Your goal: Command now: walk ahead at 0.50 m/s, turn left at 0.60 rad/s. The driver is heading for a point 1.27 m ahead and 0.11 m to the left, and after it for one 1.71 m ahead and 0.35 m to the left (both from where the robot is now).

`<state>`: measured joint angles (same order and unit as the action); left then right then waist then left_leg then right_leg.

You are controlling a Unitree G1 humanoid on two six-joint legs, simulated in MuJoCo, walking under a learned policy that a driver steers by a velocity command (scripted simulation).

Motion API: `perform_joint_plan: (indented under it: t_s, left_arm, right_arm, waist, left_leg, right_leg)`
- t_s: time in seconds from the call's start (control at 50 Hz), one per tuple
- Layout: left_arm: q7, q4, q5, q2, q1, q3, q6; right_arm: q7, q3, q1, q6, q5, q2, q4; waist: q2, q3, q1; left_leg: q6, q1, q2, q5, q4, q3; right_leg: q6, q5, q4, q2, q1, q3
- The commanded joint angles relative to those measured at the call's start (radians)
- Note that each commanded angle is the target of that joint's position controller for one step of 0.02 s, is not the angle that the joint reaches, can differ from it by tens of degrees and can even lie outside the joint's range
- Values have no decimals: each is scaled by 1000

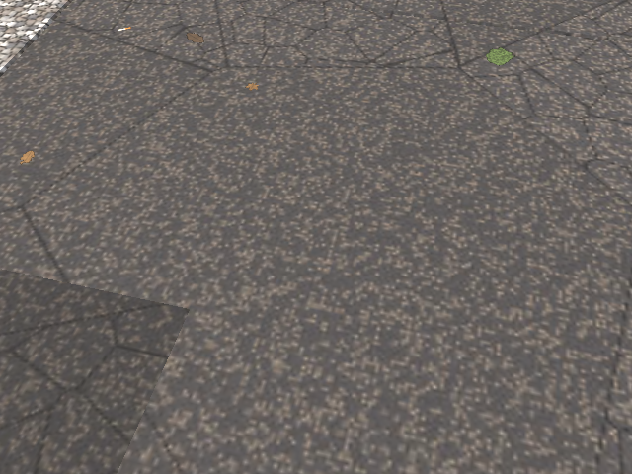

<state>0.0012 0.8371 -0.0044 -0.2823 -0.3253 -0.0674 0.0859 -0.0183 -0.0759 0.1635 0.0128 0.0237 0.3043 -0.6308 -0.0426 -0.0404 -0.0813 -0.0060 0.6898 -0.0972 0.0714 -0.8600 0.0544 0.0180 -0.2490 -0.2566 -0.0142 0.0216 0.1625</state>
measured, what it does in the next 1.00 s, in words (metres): walks ahead, turning left: left foot, then right foot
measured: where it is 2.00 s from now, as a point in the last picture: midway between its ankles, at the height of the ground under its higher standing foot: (288, 214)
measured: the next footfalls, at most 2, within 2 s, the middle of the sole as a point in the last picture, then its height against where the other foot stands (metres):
left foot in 0.18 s outside the picture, level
right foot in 0.68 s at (354, 412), level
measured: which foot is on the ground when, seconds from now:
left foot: up 0.00-0.16, down 0.18-0.70, up 0.72-1.00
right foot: down 0.00-0.18, up 0.20-0.66, down 0.68-1.00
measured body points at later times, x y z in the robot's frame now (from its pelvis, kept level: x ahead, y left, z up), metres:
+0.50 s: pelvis +0.28 +0.07 +0.00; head +0.30 +0.10 +0.45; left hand +0.41 +0.37 -0.09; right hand +0.42 -0.18 -0.10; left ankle +0.22 +0.13 -0.74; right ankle +0.50 -0.07 -0.68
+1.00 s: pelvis +0.57 +0.09 +0.00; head +0.60 +0.10 +0.45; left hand +0.52 +0.36 -0.12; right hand +0.82 -0.10 -0.09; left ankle +0.65 +0.30 -0.68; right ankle +0.57 +0.00 -0.74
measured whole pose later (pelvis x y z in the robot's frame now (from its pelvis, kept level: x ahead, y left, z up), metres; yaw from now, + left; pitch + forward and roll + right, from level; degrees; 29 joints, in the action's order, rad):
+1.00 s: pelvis +0.57 +0.09 +0.00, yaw +17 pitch +1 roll -1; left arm 0.02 0.84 0.01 -0.27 -0.35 -0.04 0.08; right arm 0.00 -0.05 0.16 0.06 0.00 0.29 -0.70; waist -0.04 -0.02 -0.07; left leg -0.01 0.65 -0.11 0.11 -0.81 0.05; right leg 0.06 -0.18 -0.25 -0.07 0.10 0.03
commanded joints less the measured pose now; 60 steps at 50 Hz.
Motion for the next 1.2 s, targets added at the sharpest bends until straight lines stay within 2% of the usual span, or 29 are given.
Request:
perform_joint_plan:
  t_s: [0.02, 0.08, 0.12, 0.16, 0.18, 0.2, 0.22, 0.24, 0.26, 0.28, 0.32, 0.36, 0.48, 0.58, 0.64, 0.68, 0.7, 0.72, 0.74, 0.76, 0.78, 0.8, 0.82, 0.88, 1.02, 1.1, 1.16, 1.18, 1.2]
  left_arm:
    - [-7, -56, 9, -174, 46, -39, 6]
    - [-7, -35, 25, -200, 21, -47, -11]
    - [-12, -35, 35, -233, 29, -57, -23]
    - [-20, -42, 45, -243, 52, -60, -35]
    - [-24, -53, 26, -206, 41, -44, -32]
    - [-7, -115, -23, -50, -59, 8, -10]
    - [7, -128, 10, -122, 35, 3, 29]
    - [13, -160, 48, -178, 144, -13, 48]
    - [9, -166, 41, -162, 158, -6, 58]
    - [2, -152, 13, -161, 154, -9, 58]
    - [4, -137, 0, -166, 108, -16, 36]
    - [6, -125, -8, -132, 97, -9, 16]
    - [17, -169, 0, -68, 300, 19, 14]
    - [39, -208, 11, -93, 401, 14, 27]
    - [46, -204, 9, -112, 354, 5, 32]
    - [36, -152, 3, -164, 154, -24, 36]
    - [31, -129, -8, -220, -21, -37, 36]
    - [36, -92, -4, -279, -100, -57, 26]
    - [39, -88, 25, -183, -110, -33, 23]
    - [33, -99, 23, -144, -39, -20, 19]
    - [29, -111, 9, -135, 29, -14, 13]
    - [29, -113, 0, -117, 66, -7, 11]
    - [27, -114, -10, -102, 82, 0, 15]
    - [27, -97, 5, -108, 79, -1, 23]
    - [10, -48, 21, -165, 1, -14, 7]
    - [3, -9, 32, -173, -73, -18, -16]
    - [-7, -5, 33, -198, -57, -30, -32]
    - [-8, -8, 31, -189, -43, -26, -34]
    - [-7, -21, 18, -146, -38, -9, -31]
  right_arm:
    - [-21, 7, -110, 19, 0, 14, 95]
    - [-37, 3, -157, 18, 3, 26, 125]
    - [-40, -14, -119, 12, -3, 61, 129]
    - [-31, -58, 107, 4, -3, 133, 75]
    - [-11, -91, 283, -7, 1, 201, 28]
    - [-1, -102, 242, 2, 12, 320, 35]
    - [-7, -77, 279, 21, 4, 242, 68]
    - [-12, -58, 245, 37, -7, 186, 51]
    - [-12, -50, 188, 45, -5, 165, 49]
    - [-10, -40, 119, 46, -7, 136, 56]
    - [-3, -27, 60, 49, -24, 106, 73]
    - [6, -24, 68, 56, -20, 107, 53]
    - [27, -23, 158, 57, -14, 134, -22]
    - [26, -25, 238, 51, -6, 143, -84]
    - [32, -30, 238, 36, -8, 151, -103]
    - [33, -21, 207, 28, -13, 138, -98]
    - [35, -2, 208, 27, -31, 98, -74]
    - [29, 23, 362, 44, -12, 6, -78]
    - [26, 12, 311, 56, -2, 89, -88]
    - [22, -3, 191, 63, 13, 138, -60]
    - [24, 1, 121, 68, 6, 130, -42]
    - [24, -1, 87, 70, -10, 120, -34]
    - [22, -4, 105, 68, -14, 107, -38]
    - [22, 7, 136, 53, -16, 56, -53]
    - [7, 29, -95, 68, -16, 15, 0]
    - [-11, 23, -198, 84, -9, 33, 37]
    - [-15, 6, -135, 96, -10, 76, 23]
    - [-9, -12, -33, 98, -14, 106, -7]
    - [1, -33, 119, 99, -26, 157, -40]
  waist:
    - [96, -33, -3]
    - [102, -50, -1]
    - [133, -5, 44]
    - [125, 123, 183]
    - [50, 211, 261]
    - [-241, 286, 121]
    - [-134, 435, 198]
    - [-71, 279, 212]
    - [-6, 186, 166]
    - [27, 127, 122]
    - [-3, 102, 66]
    - [4, 89, 57]
    - [-19, 21, 141]
    - [-25, -24, 175]
    - [-54, -8, 141]
    - [-42, 130, 33]
    - [43, 287, -33]
    - [338, 414, 22]
    - [259, 377, -19]
    - [178, 219, -25]
    - [96, 133, 0]
    - [76, 66, 23]
    - [101, 59, 55]
    - [127, 54, 84]
    - [102, 2, 15]
    - [105, -25, -3]
    - [127, 8, 58]
    - [119, 67, 116]
    - [95, 192, 185]
  left_leg:
    - [14, -8, 1, -88, 129, -46]
    - [50, -30, 23, -21, 206, -85]
    - [92, -134, 82, 80, 226, -137]
    - [155, -452, 162, 66, 297, -171]
    - [202, -765, 110, 51, 318, -41]
    - [383, -1091, -164, 175, 379, 517]
    - [438, -1135, -239, 361, 542, 789]
    - [376, -1032, -208, 296, 574, 645]
    - [342, -882, -166, 196, 575, 525]
    - [315, -747, -125, 76, 580, 429]
    - [305, -602, -86, -71, 617, 340]
    - [309, -527, -72, -183, 638, 265]
    - [231, -465, -4, -95, 660, 124]
    - [224, -630, -88, -73, 604, 194]
    - [197, -719, -119, -236, 531, 216]
    - [155, -680, -42, -502, 297, 151]
    - [118, -506, 23, -295, 17, 109]
    - [33, -114, 197, 382, -344, 45]
    - [35, 20, 165, 499, -443, 136]
    - [40, 80, 111, 416, -457, 112]
    - [41, 57, 61, 333, -414, 65]
    - [37, 36, 32, 283, -350, 50]
    - [35, -22, 5, 246, -308, 52]
    - [11, -67, -13, 224, -204, 21]
    - [-14, -102, 11, -132, 214, -33]
    - [-2, -118, 43, -119, 328, -15]
    - [27, -243, 65, -29, 388, -16]
    - [51, -399, 81, -21, 421, -36]
    - [93, -655, 13, -36, 380, 12]
  right_leg:
    - [135, 331, 103, 266, -3, -70]
    - [116, 447, 61, 293, -81, -27]
    - [97, 773, -58, 296, -119, 12]
    - [61, 945, -374, 263, -51, 58]
    - [20, 692, -660, 225, 180, 57]
    - [-40, -295, -1025, 30, 643, -8]
    - [-32, -354, -1147, -2, 755, -244]
    - [-12, -245, -1125, 46, 828, -254]
    - [-3, -154, -1033, 86, 791, -249]
    - [-13, -106, -948, 115, 725, -248]
    - [-33, -51, -871, 141, 613, -249]
    - [-63, -10, -799, 139, 584, -219]
    - [-81, 376, -401, 91, 528, -188]
    - [-29, 338, -270, 71, 588, -204]
    - [17, 206, -237, 49, 537, -185]
    - [74, 234, -212, 21, 230, -147]
    - [143, 278, -254, 181, -68, -327]
    - [311, 60, -168, 396, -414, -790]
    - [290, -164, -63, 393, -411, -915]
    - [245, -182, -38, 363, -282, -768]
    - [219, -93, -18, 323, -140, -658]
    - [219, 14, 9, 290, -28, -585]
    - [211, 98, 30, 262, 37, -532]
    - [228, 233, 83, 234, 109, -425]
    - [185, 302, 124, 182, 120, -253]
    - [175, 293, 65, 227, 41, -312]
    - [146, 369, -32, 250, 2, -354]
    - [122, 472, -141, 211, 28, -329]
    - [88, 422, -350, 154, 136, -293]
Over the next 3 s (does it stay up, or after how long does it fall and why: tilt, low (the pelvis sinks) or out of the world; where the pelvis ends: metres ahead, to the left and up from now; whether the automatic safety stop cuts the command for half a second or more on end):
stays up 1.65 0.16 0.00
